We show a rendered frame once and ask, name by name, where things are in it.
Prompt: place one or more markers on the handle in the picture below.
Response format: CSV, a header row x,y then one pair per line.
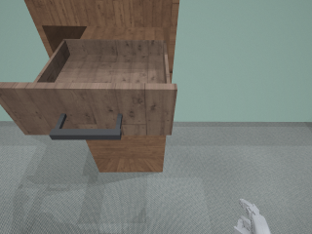
x,y
58,133

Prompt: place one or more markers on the robot right hand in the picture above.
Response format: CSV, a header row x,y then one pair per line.
x,y
257,224

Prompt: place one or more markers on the cabinet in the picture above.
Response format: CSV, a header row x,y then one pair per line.
x,y
56,20

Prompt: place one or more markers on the drawer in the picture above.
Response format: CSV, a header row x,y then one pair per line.
x,y
94,80

